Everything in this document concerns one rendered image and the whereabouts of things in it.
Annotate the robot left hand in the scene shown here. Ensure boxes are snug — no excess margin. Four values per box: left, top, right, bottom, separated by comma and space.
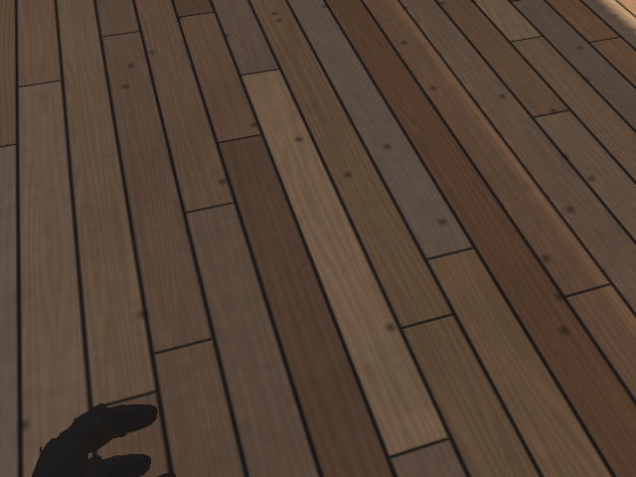
32, 403, 176, 477

